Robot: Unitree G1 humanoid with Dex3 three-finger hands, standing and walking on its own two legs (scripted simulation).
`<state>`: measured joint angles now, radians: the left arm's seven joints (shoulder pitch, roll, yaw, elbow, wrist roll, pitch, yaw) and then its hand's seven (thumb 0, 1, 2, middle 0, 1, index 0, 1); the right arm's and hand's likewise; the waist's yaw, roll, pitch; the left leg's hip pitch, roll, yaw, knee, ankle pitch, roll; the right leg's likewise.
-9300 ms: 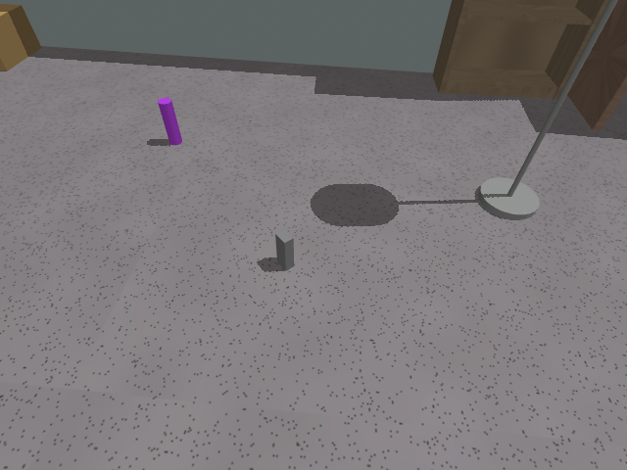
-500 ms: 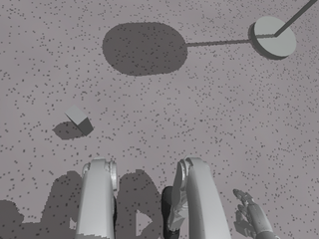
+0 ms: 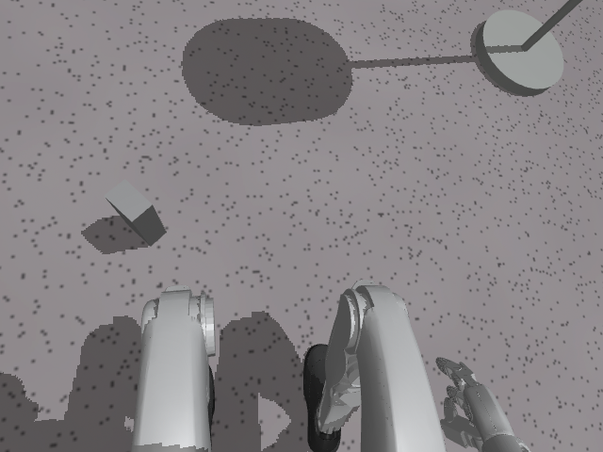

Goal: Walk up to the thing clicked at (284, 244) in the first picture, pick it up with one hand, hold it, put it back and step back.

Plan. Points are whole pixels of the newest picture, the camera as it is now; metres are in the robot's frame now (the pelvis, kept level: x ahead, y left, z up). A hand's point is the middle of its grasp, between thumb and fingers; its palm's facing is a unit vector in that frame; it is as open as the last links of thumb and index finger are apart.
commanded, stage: go down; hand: left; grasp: from the side
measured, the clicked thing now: (139, 216) +0.47 +0.25 -0.31
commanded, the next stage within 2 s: approach in 0.28 s
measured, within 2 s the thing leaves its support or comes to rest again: neither
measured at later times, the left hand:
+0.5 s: hand out of the picture +0.37 +0.45 -0.01, palm faces +0.27 -0.96 -0.07, open 17.4 cm
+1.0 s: hand (40, 229) +0.41 +0.36 -0.21, palm faces +0.19 -0.98 +0.00, open 17.5 cm
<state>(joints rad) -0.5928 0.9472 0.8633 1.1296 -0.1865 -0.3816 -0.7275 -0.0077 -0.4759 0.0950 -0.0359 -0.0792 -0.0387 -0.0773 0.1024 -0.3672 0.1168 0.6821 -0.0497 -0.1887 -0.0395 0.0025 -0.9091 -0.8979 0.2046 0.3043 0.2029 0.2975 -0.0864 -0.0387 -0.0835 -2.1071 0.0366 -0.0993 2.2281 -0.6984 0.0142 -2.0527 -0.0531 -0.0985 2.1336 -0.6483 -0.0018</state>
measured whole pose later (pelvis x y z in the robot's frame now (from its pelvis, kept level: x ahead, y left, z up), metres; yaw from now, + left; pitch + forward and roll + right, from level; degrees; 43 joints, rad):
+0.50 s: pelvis +0.00 +0.00 -0.02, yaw -1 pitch +31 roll -8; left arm -0.59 0.99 0.90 1.16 -0.23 -0.42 -0.76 -0.01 -0.53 0.07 -0.06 -0.08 -0.05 -0.09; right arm 0.08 -0.38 0.14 0.67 -0.05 -0.19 -0.03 0.00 -0.92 -0.90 0.20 0.30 0.20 0.30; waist -0.10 -0.05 -0.05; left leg -2.16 0.04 -0.11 2.30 -0.70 0.02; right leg -2.09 -0.05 -0.11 2.19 -0.65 0.00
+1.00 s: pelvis -0.01 +0.01 -0.09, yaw -6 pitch +21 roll -13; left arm -0.64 0.95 0.81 1.36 -0.17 -0.79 -0.59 -0.01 -0.60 0.07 -0.07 -0.12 -0.07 -0.13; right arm -0.06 -0.38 0.31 0.64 -0.22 -0.12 0.03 0.00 -0.91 -0.90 0.20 0.30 0.20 0.30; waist -0.20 -0.19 0.17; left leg -2.24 0.04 -0.22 2.55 -0.72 0.02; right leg -2.13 -0.02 -0.18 2.36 -0.62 0.02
